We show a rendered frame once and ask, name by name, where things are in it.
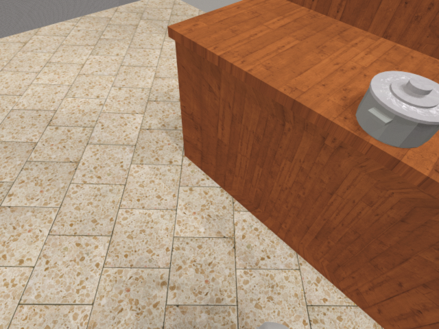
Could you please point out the lid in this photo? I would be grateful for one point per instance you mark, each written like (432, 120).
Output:
(390, 90)

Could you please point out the table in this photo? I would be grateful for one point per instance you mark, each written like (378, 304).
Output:
(269, 90)

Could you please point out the pot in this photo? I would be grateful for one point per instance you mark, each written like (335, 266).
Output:
(390, 128)

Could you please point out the knob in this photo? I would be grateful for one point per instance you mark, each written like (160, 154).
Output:
(420, 86)

